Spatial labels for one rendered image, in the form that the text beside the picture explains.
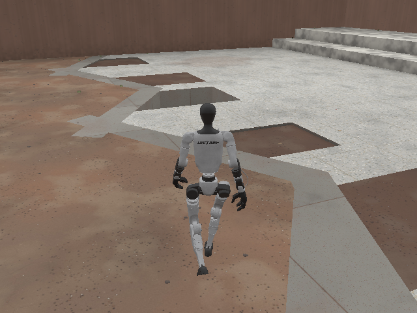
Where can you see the robot right forearm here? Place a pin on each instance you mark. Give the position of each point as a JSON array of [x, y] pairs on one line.
[[238, 178]]

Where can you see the robot left upper arm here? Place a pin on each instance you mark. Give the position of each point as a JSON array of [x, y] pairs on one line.
[[187, 138]]

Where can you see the robot right upper arm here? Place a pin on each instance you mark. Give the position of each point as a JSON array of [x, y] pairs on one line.
[[231, 148]]

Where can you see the robot right hand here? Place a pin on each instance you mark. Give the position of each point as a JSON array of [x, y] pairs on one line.
[[243, 200]]

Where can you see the right robot foot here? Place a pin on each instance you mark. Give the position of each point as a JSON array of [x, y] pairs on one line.
[[208, 251]]

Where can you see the robot left hand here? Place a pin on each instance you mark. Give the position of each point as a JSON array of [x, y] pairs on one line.
[[182, 179]]

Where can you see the robot left forearm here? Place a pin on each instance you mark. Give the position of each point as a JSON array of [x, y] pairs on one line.
[[178, 170]]

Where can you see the robot head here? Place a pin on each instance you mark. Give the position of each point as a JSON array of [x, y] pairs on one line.
[[207, 113]]

